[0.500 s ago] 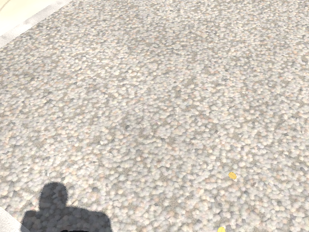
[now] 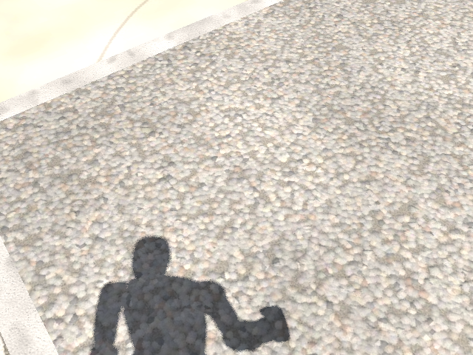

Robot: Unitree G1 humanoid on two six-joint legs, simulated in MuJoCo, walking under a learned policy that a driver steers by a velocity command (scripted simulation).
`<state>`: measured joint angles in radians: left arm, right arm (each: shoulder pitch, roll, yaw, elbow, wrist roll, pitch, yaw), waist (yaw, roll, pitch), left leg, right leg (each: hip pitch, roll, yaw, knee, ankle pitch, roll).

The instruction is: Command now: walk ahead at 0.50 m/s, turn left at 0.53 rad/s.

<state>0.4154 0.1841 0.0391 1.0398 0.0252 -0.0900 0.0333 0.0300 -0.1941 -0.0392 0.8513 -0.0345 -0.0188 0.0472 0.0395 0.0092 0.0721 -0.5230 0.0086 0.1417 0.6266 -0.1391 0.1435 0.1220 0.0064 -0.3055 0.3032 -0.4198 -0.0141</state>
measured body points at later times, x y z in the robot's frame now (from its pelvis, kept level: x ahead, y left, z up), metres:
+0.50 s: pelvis +0.27 +0.03 +0.01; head +0.31 +0.05 +0.46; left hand +0.43 +0.30 -0.09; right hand +0.30 -0.25 -0.11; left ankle +0.13 +0.06 -0.73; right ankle +0.47 -0.07 -0.69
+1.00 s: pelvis +0.53 +0.08 +0.02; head +0.56 +0.09 +0.47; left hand +0.41 +0.30 -0.12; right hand +0.79 -0.06 -0.09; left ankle +0.63 +0.26 -0.69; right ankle +0.49 -0.03 -0.73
